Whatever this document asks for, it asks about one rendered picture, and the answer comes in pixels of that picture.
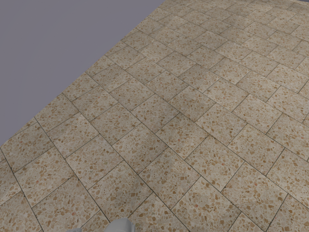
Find robot left thigh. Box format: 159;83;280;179
104;218;135;232

